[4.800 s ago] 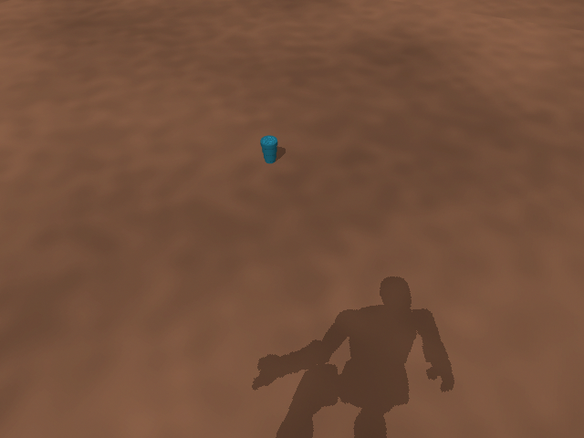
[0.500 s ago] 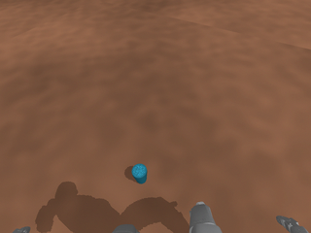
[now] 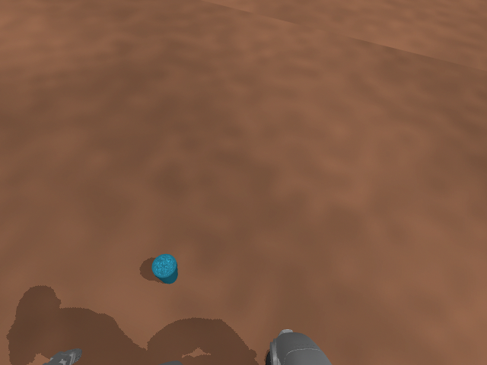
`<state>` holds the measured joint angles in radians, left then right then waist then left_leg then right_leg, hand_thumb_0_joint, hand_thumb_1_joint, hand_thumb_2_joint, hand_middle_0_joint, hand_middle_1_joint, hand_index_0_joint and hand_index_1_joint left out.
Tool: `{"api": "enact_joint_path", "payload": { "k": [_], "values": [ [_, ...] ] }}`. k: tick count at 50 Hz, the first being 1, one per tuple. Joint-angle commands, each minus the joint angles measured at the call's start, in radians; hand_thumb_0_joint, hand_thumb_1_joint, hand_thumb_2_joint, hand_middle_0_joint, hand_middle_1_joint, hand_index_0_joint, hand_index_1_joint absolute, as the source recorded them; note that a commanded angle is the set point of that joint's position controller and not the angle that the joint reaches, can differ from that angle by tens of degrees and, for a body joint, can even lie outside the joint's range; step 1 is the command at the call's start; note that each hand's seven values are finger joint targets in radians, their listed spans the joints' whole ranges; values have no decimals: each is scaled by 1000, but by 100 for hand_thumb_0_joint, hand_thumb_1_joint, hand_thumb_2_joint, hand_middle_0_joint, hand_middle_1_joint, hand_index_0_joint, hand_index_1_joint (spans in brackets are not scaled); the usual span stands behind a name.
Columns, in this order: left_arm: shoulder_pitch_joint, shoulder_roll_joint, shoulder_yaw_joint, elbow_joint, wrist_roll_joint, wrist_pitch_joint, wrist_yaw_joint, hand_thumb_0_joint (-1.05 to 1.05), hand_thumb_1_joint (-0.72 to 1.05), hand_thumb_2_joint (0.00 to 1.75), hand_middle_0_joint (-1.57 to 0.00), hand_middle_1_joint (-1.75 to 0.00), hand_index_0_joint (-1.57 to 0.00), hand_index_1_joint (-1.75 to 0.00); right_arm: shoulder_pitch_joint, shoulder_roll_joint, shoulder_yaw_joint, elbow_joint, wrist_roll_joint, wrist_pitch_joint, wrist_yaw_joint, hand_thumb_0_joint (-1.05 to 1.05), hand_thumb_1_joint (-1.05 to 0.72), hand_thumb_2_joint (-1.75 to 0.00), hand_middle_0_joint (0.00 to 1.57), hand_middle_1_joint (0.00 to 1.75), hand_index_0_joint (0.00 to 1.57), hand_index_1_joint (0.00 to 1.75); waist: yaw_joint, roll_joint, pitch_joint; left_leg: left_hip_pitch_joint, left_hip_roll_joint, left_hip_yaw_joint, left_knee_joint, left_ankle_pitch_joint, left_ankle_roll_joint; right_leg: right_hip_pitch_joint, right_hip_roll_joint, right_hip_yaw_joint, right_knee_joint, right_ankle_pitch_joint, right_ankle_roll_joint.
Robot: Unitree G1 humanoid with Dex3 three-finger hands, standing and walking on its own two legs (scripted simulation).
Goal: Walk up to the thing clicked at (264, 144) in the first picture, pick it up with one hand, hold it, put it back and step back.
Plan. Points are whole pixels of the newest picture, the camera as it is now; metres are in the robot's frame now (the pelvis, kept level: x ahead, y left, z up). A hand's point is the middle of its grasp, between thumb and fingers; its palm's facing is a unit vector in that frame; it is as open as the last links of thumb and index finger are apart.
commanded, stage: walk up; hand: left
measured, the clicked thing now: (167, 271) +0.48 +0.26 -0.67
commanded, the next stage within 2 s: none
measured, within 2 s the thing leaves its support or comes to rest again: neither
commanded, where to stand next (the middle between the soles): +0.10 -0.02 m, yaw +5 degrees
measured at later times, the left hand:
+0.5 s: hand (99, 359) +0.15 +0.25 -0.14, palm faces +0.04 -0.92 -0.40, open 7.4 cm
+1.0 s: hand out of the picture +0.04 +0.28 -0.13, palm faces +0.10 -0.92 -0.38, open 7.4 cm
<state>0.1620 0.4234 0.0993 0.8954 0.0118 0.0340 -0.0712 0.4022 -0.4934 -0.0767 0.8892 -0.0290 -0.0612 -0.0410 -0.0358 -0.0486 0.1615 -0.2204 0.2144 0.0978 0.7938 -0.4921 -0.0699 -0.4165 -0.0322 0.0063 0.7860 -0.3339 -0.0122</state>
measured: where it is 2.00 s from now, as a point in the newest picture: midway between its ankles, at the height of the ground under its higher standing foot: outside the picture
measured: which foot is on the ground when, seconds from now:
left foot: down 0.00-0.02, up 0.04-0.34, down 0.36-0.60, up 0.62-0.74, down 0.76-1.00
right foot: down 0.00-1.00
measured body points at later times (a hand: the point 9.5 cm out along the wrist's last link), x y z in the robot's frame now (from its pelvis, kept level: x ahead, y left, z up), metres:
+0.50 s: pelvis +0.03 -0.02 +0.00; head +0.09 -0.03 +0.45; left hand +0.15 +0.30 -0.11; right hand +0.12 -0.33 -0.12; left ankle +0.09 +0.09 -0.70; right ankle +0.05 -0.14 -0.70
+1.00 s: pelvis -0.02 +0.00 +0.02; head -0.01 +0.01 +0.47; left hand +0.03 +0.33 -0.11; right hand +0.11 -0.28 -0.10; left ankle +0.01 +0.12 -0.70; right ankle +0.04 -0.14 -0.70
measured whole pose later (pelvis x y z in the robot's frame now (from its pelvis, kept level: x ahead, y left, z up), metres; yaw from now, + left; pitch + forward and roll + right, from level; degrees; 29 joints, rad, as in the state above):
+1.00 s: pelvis -0.02 +0.00 +0.02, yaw +5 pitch -4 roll -1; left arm 0.13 0.40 0.03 1.03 0.00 -0.01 0.00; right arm 0.11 -0.34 -0.01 1.00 -0.01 0.00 0.02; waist 0.02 0.00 0.10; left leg -0.32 0.00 -0.03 0.70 -0.31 0.00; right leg -0.31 -0.03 0.01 0.66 -0.29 0.02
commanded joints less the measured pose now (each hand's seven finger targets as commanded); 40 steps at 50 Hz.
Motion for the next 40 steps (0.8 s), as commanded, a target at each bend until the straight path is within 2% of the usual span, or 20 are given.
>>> {"api": "enact_joint_path", "payload": {
  "k": [1, 2, 3, 5, 7, 15, 17, 19, 21, 22, 24, 26, 28, 30, 31, 34, 37, 38, 39, 40],
  "values": [
    [250, 346, 103, -27, 10, -44, 53, 0, 90, 90, -20, -30, -20, -30, -11, -53, 23, -132, 42, -13, -16, 0, -90, -90, 20, 30, 20, 30, 149, -270, -220, -439, -222, -124, 406, -101, 105, 427, -239, 541, -390, 14, -152],
    [193, 371, 97, -53, 9, -41, 51, 0, 90, 90, -20, -30, -20, -30, -84, -149, -18, -126, 41, 1, -27, 0, -90, -90, 20, 30, 20, 30, 149, -176, -195, -446, -207, -162, 496, -156, 105, 340, -334, 676, -469, -49, -280],
    [146, 351, 91, -73, 0, -42, 52, 0, 90, 90, -20, -30, -20, -30, -111, -179, -30, -113, 30, 5, -31, 0, -90, -90, 20, 30, 20, 30, 134, -109, -128, -438, -170, -191, 526, -143, 104, 238, -342, 628, -480, -90, -299],
    [44, 249, 60, -91, -12, -44, 63, 0, 90, 90, -20, -30, -20, -30, -12, -171, -21, -49, 48, 6, -23, 0, -90, -90, 20, 30, 20, 30, 47, -34, -72, -401, -146, -210, 457, -17, 114, 175, -210, 352, -376, -15, -207],
    [4, 216, 49, -87, -3, -55, 69, 0, 90, 90, -20, -30, -20, -30, 27, -140, -6, -12, 47, 6, -15, 0, -90, -90, 20, 30, 20, 30, 32, -82, -76, -321, -152, -167, 342, 48, 102, 98, -163, 241, -346, 102, -200],
    [-61, 214, 21, -79, -20, -70, 94, 0, 90, 90, -20, -30, -20, -30, -68, -97, -12, -25, 24, 29, 8, 0, -90, -90, 20, 30, 20, 30, 33, -159, -142, -128, -183, -98, 25, 122, 88, 71, -246, 197, -193, 595, -203],
    [-77, 211, 14, -83, -27, -60, 98, 0, 90, 90, -20, -30, -20, -30, -71, -106, -23, -24, 13, 31, 13, 0, -90, -90, 20, 30, 20, 30, 14, -129, -153, -42, -200, -92, -86, 250, 106, 21, -231, 189, -131, 514, -169],
    [-47, 180, 7, -82, -29, -55, 103, 0, 90, 90, -20, -30, -20, -30, -129, -151, -37, -46, 3, 27, 17, 0, -90, -90, 20, 30, 20, 30, 36, 18, -177, -6, -122, -235, -152, 555, 143, -6, -148, 135, -38, 363, -97],
    [-35, 157, 3, -54, -39, -48, 111, 0, 90, 90, -20, -30, -20, -30, -198, -200, -42, -68, 20, 25, 29, 0, -90, -90, 20, 30, 20, 30, 46, 183, -236, -71, 61, -502, -271, 584, 322, 71, 29, -3, 137, 0, -21],
    [-20, 159, 5, -32, -34, -46, 112, 0, 90, 90, -20, -30, -20, -30, -223, -179, -37, -68, 17, 27, 31, 0, -90, -90, 20, 30, 20, 30, 61, 186, -236, -108, 80, -534, -281, 601, 341, 114, 37, 9, 141, -144, -19],
    [0, 150, 4, -16, -25, -49, 107, 0, 90, 90, -20, -30, -20, -30, -256, -147, -29, -76, 9, 38, 31, 0, -90, -90, 20, 30, 20, 30, 70, 183, -236, -132, 34, -442, -265, 558, 299, 133, 31, 19, 69, -146, -30],
    [30, 166, 4, 1, -18, -56, 106, 0, 90, 90, -20, -30, -20, -30, -295, -138, -29, -90, 18, 48, 30, 0, -90, -90, 20, 30, 20, 30, 80, 152, -250, -156, -31, -342, -185, 566, 233, 181, -5, 40, -16, 66, -42],
    [42, 209, 14, 4, -6, -68, 114, 0, 90, 90, -20, -30, -20, -30, -298, -101, -20, -80, 33, 57, 31, 0, -90, -90, 20, 30, 20, 30, 89, 89, -260, -205, -140, -259, -4, 601, 136, 241, -141, 237, -178, 259, -108],
    [-43, 287, 23, -24, -4, -68, 117, 0, 90, 90, -20, -30, -20, -30, -299, -90, -25, -80, 31, 69, 16, 0, -90, -90, 20, 30, 20, 30, 63, -48, -219, -223, -237, -173, 157, 162, 95, 143, -339, 406, -253, 520, -259],
    [-64, 278, 20, -34, -3, -71, 121, 0, 90, 90, -20, -30, -20, -30, -275, -93, -32, -72, 26, 70, 17, 0, -90, -90, 20, 30, 20, 30, 45, -81, -211, -211, -231, -172, 179, -7, 95, 117, -361, 428, -256, 553, -281],
    [-100, 252, 18, -39, 7, -72, 122, 0, 90, 90, -20, -30, -20, -30, -243, -93, -38, -56, 21, 67, 34, 0, -90, -90, 20, 30, 20, 30, 22, -75, -174, -186, -239, -152, 178, -13, 109, 82, -293, 291, -232, 482, -228],
    [-131, 209, 0, -35, 10, -66, 114, 0, 90, 90, -20, -30, -20, -30, -212, -72, -34, -20, 31, 43, 40, 0, -90, -90, 20, 30, 20, 30, -4, -71, -192, -18, -213, -102, -160, 288, 110, 43, -157, 143, -135, 333, -105],
    [-124, 179, -13, -35, 5, -63, 109, 0, 90, 90, -20, -30, -20, -30, -209, -87, -36, -9, 27, 33, 37, 0, -90, -90, 20, 30, 20, 30, 0, -29, -232, 52, -173, -191, -217, 361, 131, 28, -108, 102, -67, 267, -64],
    [-94, 140, -24, -34, -2, -60, 103, 0, 90, 90, -20, -30, -20, -30, -221, -117, -37, -16, 12, 22, 32, 0, -90, -90, 20, 30, 20, 30, 15, 84, -267, 105, -67, -393, -288, 379, 179, -33, -41, 50, 59, 157, -19],
    [-57, 111, -32, -22, -6, -52, 100, 0, 90, 90, -20, -30, -20, -30, -257, -136, -30, -32, 6, 12, 28, 0, -90, -90, 20, 30, 20, 30, 43, 102, -256, 72, 59, -546, -335, 334, 243, -59, 1, 18, 59, -100, 5]
  ]
}}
